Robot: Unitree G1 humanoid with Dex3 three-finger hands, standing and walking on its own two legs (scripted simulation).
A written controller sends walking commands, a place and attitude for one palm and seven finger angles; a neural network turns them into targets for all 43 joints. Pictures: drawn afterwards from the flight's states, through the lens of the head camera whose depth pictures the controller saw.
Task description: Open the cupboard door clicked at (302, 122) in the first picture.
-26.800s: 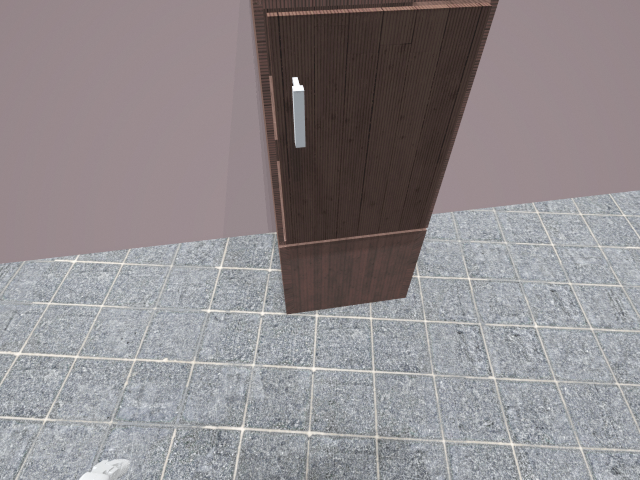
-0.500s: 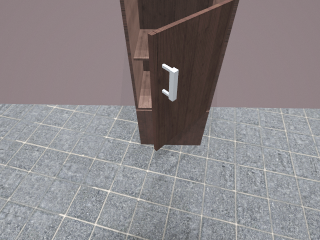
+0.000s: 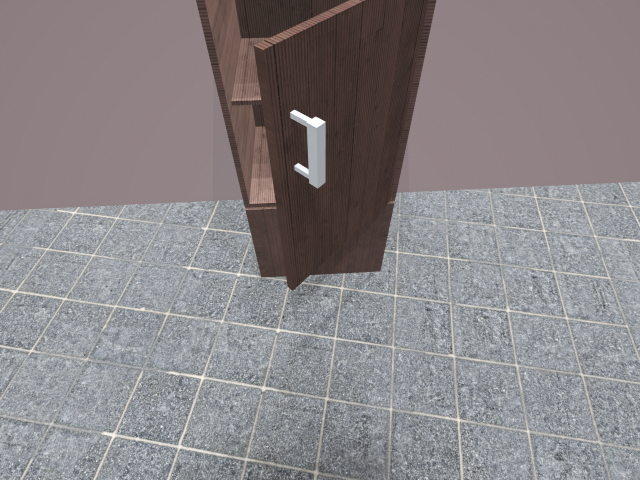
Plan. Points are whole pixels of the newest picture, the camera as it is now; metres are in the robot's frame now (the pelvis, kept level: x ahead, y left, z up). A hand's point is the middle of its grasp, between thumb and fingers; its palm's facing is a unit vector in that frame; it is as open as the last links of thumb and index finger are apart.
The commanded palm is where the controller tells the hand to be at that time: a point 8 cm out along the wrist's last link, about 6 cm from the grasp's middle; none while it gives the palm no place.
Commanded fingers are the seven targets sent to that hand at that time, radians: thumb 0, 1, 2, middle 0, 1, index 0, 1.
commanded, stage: walk to a spot facing it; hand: left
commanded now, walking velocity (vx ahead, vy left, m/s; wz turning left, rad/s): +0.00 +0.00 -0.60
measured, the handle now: (307, 149) +0.58 +0.06 +0.07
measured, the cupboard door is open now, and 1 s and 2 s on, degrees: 45 45 45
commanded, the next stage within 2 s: none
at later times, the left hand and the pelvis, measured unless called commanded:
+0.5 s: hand out of the picture +0.10 +0.16 -0.15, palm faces -0.18 -0.94 -0.28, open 7.4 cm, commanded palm none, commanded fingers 0.00 0.90 0.90 -0.20 -0.30 -0.20 -0.30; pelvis +0.01 -0.03 +0.01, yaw -16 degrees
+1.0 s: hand (262, 398) +0.26 +0.11 -0.16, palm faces -0.55 -0.79 -0.26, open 7.4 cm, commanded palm none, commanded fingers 0.00 0.90 0.90 -0.20 -0.30 -0.20 -0.30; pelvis +0.04 -0.01 -0.01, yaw -35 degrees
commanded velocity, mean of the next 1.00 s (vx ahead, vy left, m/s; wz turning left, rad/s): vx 0.00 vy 0.00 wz -0.60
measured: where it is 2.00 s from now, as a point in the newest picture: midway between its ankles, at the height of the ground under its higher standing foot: outside the picture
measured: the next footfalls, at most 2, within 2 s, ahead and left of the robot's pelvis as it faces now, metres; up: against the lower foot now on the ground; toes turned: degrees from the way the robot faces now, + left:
left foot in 0.70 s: +0.11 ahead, +0.11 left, +0.00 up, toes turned -25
right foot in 1.02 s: +0.00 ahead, -0.14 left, +0.00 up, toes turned -39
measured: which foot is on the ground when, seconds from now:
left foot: down 0.00-0.16, up 0.18-0.68, down 0.70-1.00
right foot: down 0.00-0.68, up 0.70-1.00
